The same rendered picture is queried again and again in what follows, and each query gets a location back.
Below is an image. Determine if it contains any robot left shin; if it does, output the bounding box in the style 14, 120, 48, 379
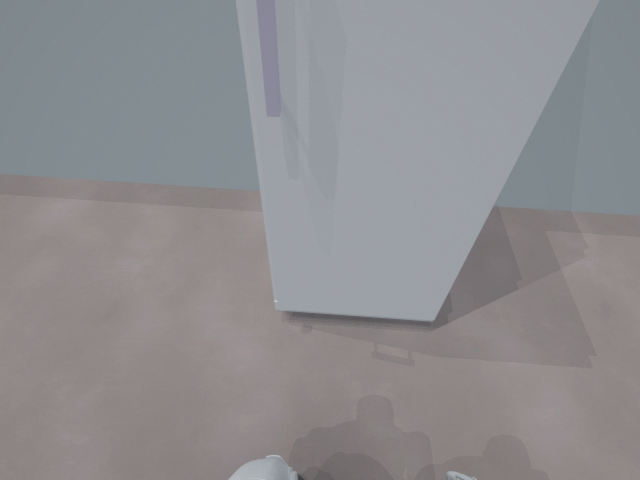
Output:
265, 455, 289, 467

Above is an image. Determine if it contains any left robot thigh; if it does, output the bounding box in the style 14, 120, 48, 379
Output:
228, 459, 298, 480

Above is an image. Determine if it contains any fridge door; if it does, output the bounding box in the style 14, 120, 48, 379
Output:
242, 0, 600, 320

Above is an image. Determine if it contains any handle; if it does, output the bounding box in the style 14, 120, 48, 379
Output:
256, 0, 281, 117

